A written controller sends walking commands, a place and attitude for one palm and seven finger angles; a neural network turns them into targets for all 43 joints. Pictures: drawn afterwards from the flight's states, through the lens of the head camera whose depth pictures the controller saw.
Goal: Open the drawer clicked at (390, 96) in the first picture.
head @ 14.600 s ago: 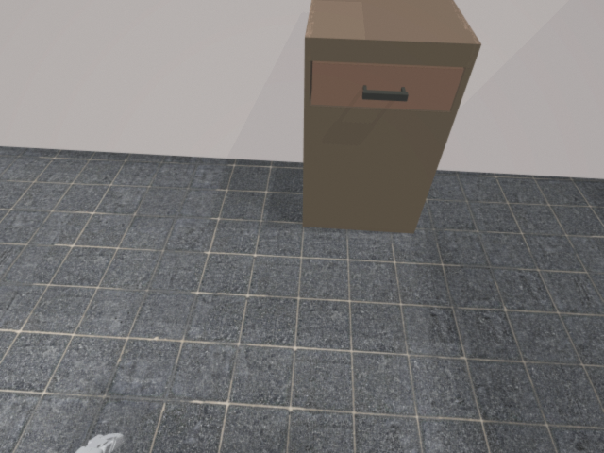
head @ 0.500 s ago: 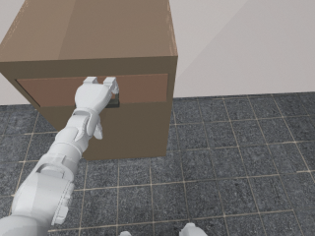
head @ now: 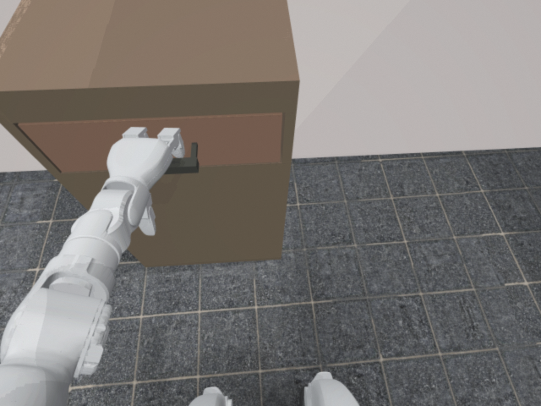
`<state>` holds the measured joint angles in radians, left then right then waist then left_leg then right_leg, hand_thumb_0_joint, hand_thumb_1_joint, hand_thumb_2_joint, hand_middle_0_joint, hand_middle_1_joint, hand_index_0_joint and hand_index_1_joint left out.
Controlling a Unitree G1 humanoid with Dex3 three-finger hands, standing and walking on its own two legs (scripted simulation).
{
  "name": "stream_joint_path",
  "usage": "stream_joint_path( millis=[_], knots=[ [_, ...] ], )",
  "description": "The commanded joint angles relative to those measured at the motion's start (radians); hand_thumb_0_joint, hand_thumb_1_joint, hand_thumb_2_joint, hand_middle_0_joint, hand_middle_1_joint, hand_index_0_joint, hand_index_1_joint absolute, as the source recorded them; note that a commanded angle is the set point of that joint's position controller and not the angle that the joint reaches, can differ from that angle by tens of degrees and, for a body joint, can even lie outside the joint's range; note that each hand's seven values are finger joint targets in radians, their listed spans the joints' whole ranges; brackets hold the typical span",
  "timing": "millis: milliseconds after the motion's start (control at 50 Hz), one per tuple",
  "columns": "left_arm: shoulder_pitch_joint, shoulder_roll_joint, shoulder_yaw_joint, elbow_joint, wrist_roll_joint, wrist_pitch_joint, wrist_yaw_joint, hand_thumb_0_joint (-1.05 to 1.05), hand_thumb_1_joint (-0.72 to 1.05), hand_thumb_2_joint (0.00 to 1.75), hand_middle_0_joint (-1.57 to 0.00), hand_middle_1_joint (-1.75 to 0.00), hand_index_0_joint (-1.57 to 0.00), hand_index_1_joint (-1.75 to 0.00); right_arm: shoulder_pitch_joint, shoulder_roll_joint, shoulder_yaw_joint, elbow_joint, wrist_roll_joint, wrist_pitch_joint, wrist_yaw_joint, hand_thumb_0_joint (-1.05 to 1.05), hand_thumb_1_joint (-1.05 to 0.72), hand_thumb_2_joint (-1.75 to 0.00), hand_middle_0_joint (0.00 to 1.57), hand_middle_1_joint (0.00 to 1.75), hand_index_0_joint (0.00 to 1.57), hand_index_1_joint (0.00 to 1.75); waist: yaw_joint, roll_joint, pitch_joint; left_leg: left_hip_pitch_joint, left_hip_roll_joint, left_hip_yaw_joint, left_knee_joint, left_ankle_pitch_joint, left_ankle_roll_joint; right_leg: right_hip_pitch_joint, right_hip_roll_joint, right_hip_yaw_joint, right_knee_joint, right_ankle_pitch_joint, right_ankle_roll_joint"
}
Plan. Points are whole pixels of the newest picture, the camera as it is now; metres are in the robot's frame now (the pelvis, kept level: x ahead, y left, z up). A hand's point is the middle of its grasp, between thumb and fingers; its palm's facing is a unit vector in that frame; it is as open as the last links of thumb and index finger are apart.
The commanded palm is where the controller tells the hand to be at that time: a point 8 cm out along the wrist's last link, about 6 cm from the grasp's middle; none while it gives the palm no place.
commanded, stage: move the hooked fingers above the handle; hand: left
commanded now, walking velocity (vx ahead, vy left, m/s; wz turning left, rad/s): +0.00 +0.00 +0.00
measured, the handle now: (161, 158) +0.55 +0.18 -0.04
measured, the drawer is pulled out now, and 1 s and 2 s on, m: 0.00 0.00 0.00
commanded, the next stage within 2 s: none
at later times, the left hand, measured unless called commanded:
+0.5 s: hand (165, 166) +0.49 +0.15 +0.01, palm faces -0.11 -0.08 -0.99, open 13.8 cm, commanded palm +0.47 +0.19 +0.06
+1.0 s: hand (169, 152) +0.50 +0.15 +0.03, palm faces +0.01 -0.05 -1.00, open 13.8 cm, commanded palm +0.46 +0.18 +0.07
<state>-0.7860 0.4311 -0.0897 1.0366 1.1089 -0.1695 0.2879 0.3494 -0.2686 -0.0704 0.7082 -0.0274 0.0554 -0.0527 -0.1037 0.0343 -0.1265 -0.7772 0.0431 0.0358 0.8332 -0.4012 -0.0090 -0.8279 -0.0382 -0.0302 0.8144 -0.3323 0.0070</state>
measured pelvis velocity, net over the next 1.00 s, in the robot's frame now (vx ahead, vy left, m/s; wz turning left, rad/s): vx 0.02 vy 0.01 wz -0.02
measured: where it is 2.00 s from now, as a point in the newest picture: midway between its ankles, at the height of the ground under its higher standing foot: outside the picture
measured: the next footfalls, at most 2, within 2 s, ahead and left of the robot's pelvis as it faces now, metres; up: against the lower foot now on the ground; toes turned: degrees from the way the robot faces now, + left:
none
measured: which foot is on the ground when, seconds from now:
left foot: down 0.00-1.00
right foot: down 0.00-1.00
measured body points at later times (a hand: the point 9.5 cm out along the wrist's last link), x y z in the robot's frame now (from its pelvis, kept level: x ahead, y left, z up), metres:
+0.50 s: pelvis +0.01 +0.01 +0.00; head +0.10 +0.00 +0.44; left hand +0.49 +0.16 +0.07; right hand +0.02 -0.25 -0.13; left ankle -0.01 +0.13 -0.70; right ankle +0.02 -0.13 -0.70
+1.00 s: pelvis +0.02 +0.01 +0.01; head +0.11 -0.01 +0.45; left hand +0.50 +0.15 +0.08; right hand +0.06 -0.27 -0.13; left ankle -0.01 +0.13 -0.70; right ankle +0.02 -0.13 -0.70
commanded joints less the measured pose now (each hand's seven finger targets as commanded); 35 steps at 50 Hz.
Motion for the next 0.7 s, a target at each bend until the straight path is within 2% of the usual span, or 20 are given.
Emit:
stream_joint_path(
  millis=[0, 60, 100, 140, 200, 240, 260, 280, 340, 380, 420, 440, 480, 500, 540, 580, 620, 640, 660, 680],
  knots=[
    [-0.588, 0.269, 0.144, -0.271, 0.034, -0.025, 0.204, 0.00, -0.50, 0.30, -0.30, -1.20, -0.30, -1.20, 0.122, -0.131, -0.056, -0.023, -0.023, -0.039, 0.016, 0.00, -0.90, -0.90, 0.20, 0.30, 0.20, 0.30, -0.041, 0.082, -0.470, 0.153, -0.067, -0.024, -0.005, 0.274, 0.046, 0.163, 0.061, 0.002, -0.015, 0.214, -0.039],
    [-0.607, 0.283, 0.164, -0.221, 0.051, 0.077, 0.302, 0.00, -0.50, 0.30, -0.30, -1.20, -0.30, -1.20, 0.113, -0.134, -0.054, -0.006, -0.030, -0.033, 0.040, 0.00, -0.90, -0.90, 0.20, 0.30, 0.20, 0.30, -0.040, 0.102, -0.522, 0.152, -0.072, -0.024, 0.012, 0.325, 0.037, 0.158, 0.065, -0.014, 0.011, 0.244, -0.041],
    [-0.631, 0.280, 0.153, -0.186, 0.047, 0.163, 0.320, 0.00, -0.50, 0.30, -0.30, -1.20, -0.30, -1.20, 0.112, -0.140, -0.053, 0.000, -0.031, -0.023, 0.055, 0.00, -0.90, -0.90, 0.20, 0.30, 0.20, 0.30, -0.044, 0.133, -0.578, 0.195, -0.074, -0.017, 0.008, 0.365, 0.032, 0.187, 0.067, -0.021, 0.006, 0.281, -0.039],
    [-0.621, 0.236, 0.105, -0.136, 0.030, 0.254, 0.290, 0.00, -0.50, 0.30, -0.30, -1.20, -0.30, -1.20, 0.114, -0.147, -0.054, -0.003, -0.024, -0.007, 0.065, 0.00, -0.90, -0.90, 0.20, 0.30, 0.20, 0.30, -0.045, 0.125, -0.600, 0.244, -0.071, -0.011, -0.014, 0.401, 0.028, 0.232, 0.072, -0.026, -0.021, 0.318, -0.036],
    [-0.556, 0.130, 0.011, -0.054, -0.029, 0.338, 0.169, 0.00, -0.50, 0.30, -0.30, -1.20, -0.30, -1.20, 0.130, -0.152, -0.058, -0.010, -0.003, 0.013, 0.064, 0.00, -0.90, -0.90, 0.20, 0.30, 0.20, 0.30, -0.060, 0.052, -0.608, 0.308, -0.061, -0.012, -0.047, 0.434, 0.032, 0.293, 0.077, -0.024, -0.072, 0.361, -0.027],
    [-0.527, 0.107, -0.013, -0.046, -0.059, 0.331, 0.090, 0.00, -0.50, 0.30, -0.30, -1.20, -0.30, -1.20, 0.130, -0.153, -0.053, -0.018, 0.007, 0.024, 0.049, 0.00, -0.90, -0.90, 0.20, 0.30, 0.20, 0.30, -0.060, -0.030, -0.546, 0.288, -0.058, -0.009, -0.084, 0.392, 0.041, 0.334, 0.076, -0.019, -0.107, 0.355, -0.020],
    [-0.499, 0.127, 0.001, -0.021, -0.064, 0.320, 0.061, 0.00, -0.50, 0.30, -0.30, -1.20, -0.30, -1.20, 0.124, -0.157, -0.047, -0.019, 0.009, 0.027, 0.041, 0.00, -0.90, -0.90, 0.20, 0.30, 0.20, 0.30, -0.061, -0.073, -0.493, 0.256, -0.059, -0.005, -0.099, 0.345, 0.048, 0.348, 0.074, -0.014, -0.122, 0.336, -0.017],
    [-0.490, 0.122, -0.005, -0.021, -0.066, 0.292, 0.034, 0.00, -0.50, 0.30, -0.30, -1.20, -0.30, -1.20, 0.122, -0.158, -0.039, -0.023, 0.008, 0.028, 0.032, 0.00, -0.90, -0.90, 0.20, 0.30, 0.20, 0.30, -0.062, -0.082, -0.451, 0.246, -0.058, -0.010, -0.115, 0.330, 0.049, 0.348, 0.071, -0.014, -0.128, 0.325, -0.021],
    [-0.415, 0.135, 0.018, -0.064, -0.050, 0.172, -0.004, 0.00, -0.50, 0.30, -0.30, -1.20, -0.30, -1.20, 0.106, -0.150, -0.031, -0.048, 0.007, 0.017, 0.013, 0.00, -0.90, -0.90, 0.20, 0.30, 0.20, 0.30, -0.037, -0.107, -0.332, 0.194, -0.061, -0.004, -0.135, 0.257, 0.056, 0.325, 0.066, -0.008, -0.138, 0.263, -0.025],
    [-0.406, 0.168, 0.055, -0.106, -0.029, 0.092, 0.017, 0.00, -0.50, 0.30, -0.30, -1.20, -0.30, -1.20, 0.100, -0.143, -0.029, -0.053, 0.002, 0.009, 0.008, 0.00, -0.90, -0.90, 0.20, 0.30, 0.20, 0.30, -0.020, -0.076, -0.283, 0.175, -0.060, -0.005, -0.129, 0.247, 0.055, 0.290, 0.065, -0.002, -0.127, 0.236, -0.034],
    [-0.362, 0.253, 0.139, -0.141, -0.003, 0.045, 0.068, 0.00, -0.50, 0.30, -0.30, -1.20, -0.30, -1.20, 0.095, -0.141, -0.028, -0.060, -0.005, 0.005, 0.014, 0.00, -0.90, -0.90, 0.20, 0.30, 0.20, 0.30, 0.020, -0.039, -0.309, 0.149, -0.061, -0.004, -0.110, 0.263, 0.051, 0.282, 0.064, 0.000, -0.088, 0.237, -0.041],
    [-0.335, 0.245, 0.145, -0.144, 0.009, 0.041, 0.102, 0.00, -0.50, 0.30, -0.30, -1.20, -0.30, -1.20, 0.087, -0.134, -0.030, -0.067, -0.011, 0.003, 0.019, 0.00, -0.90, -0.90, 0.20, 0.30, 0.20, 0.30, 0.026, -0.028, -0.321, 0.141, -0.065, 0.002, -0.099, 0.277, 0.049, 0.280, 0.066, -0.003, -0.078, 0.247, -0.042],
    [-0.336, 0.296, 0.206, -0.187, 0.031, 0.049, 0.179, 0.00, -0.50, 0.30, -0.30, -1.20, -0.30, -1.20, 0.075, -0.131, -0.033, -0.065, -0.021, -0.003, 0.034, 0.00, -0.90, -0.90, 0.20, 0.30, 0.20, 0.30, 0.055, 0.019, -0.382, 0.130, -0.068, 0.004, -0.072, 0.339, 0.041, 0.283, 0.065, -0.009, -0.034, 0.288, -0.048],
    [-0.363, 0.272, 0.186, -0.206, 0.047, 0.065, 0.217, 0.00, -0.50, 0.30, -0.30, -1.20, -0.30, -1.20, 0.078, -0.128, -0.038, -0.063, -0.026, -0.006, 0.042, 0.00, -0.90, -0.90, 0.20, 0.30, 0.20, 0.30, 0.041, 0.050, -0.422, 0.148, -0.065, 0.003, -0.057, 0.369, 0.036, 0.261, 0.068, -0.014, -0.019, 0.306, -0.048],
    [-0.387, 0.258, 0.185, -0.218, 0.059, 0.115, 0.273, 0.00, -0.50, 0.30, -0.30, -1.20, -0.30, -1.20, 0.083, -0.129, -0.047, -0.051, -0.031, -0.008, 0.057, 0.00, -0.90, -0.90, 0.20, 0.30, 0.20, 0.30, 0.034, 0.055, -0.476, 0.171, -0.062, 0.009, -0.036, 0.422, 0.031, 0.263, 0.069, -0.019, -0.006, 0.347, -0.045],
    [-0.427, 0.220, 0.154, -0.224, 0.055, 0.170, 0.286, 0.00, -0.50, 0.30, -0.30, -1.20, -0.30, -1.20, 0.090, -0.129, -0.059, -0.043, -0.028, -0.004, 0.065, 0.00, -0.90, -0.90, 0.20, 0.30, 0.20, 0.30, 0.009, 0.046, -0.547, 0.220, -0.060, 0.007, -0.024, 0.467, 0.030, 0.285, 0.070, -0.021, -0.009, 0.386, -0.041],
    [-0.512, 0.153, 0.074, -0.237, 0.035, 0.216, 0.263, 0.00, -0.50, 0.30, -0.30, -1.20, -0.30, -1.20, 0.112, -0.134, -0.072, -0.028, -0.019, 0.002, 0.066, 0.00, -0.90, -0.90, 0.20, 0.30, 0.20, 0.30, -0.033, 0.054, -0.584, 0.296, -0.052, -0.004, -0.034, 0.482, 0.028, 0.284, 0.073, -0.021, -0.037, 0.392, -0.032],
    [-0.515, 0.119, 0.046, -0.230, 0.018, 0.234, 0.239, 0.00, -0.50, 0.30, -0.30, -1.20, -0.30, -1.20, 0.117, -0.136, -0.078, -0.023, -0.013, 0.005, 0.064, 0.00, -0.90, -0.90, 0.20, 0.30, 0.20, 0.30, -0.043, 0.037, -0.591, 0.332, -0.051, -0.010, -0.040, 0.493, 0.029, 0.286, 0.074, -0.022, -0.054, 0.388, -0.030],
    [-0.568, 0.054, -0.022, -0.266, -0.009, 0.239, 0.207, 0.00, -0.50, 0.30, -0.30, -1.20, -0.30, -1.20, 0.119, -0.137, -0.082, -0.018, -0.011, 0.006, 0.062, 0.00, -0.90, -0.90, 0.20, 0.30, 0.20, 0.30, -0.066, 0.053, -0.596, 0.383, -0.047, -0.017, -0.047, 0.502, 0.030, 0.278, 0.075, -0.021, -0.072, 0.387, -0.027],
    [-0.599, -0.012, -0.080, -0.294, -0.037, 0.236, 0.169, 0.00, -0.50, 0.30, -0.30, -1.20, -0.30, -1.20, 0.120, -0.136, -0.087, -0.017, -0.010, 0.007, 0.056, 0.00, -0.90, -0.90, 0.20, 0.30, 0.20, 0.30, -0.094, 0.023, -0.602, 0.434, -0.041, -0.031, -0.047, 0.529, 0.033, 0.266, 0.075, -0.023, -0.088, 0.380, -0.022]
  ],
)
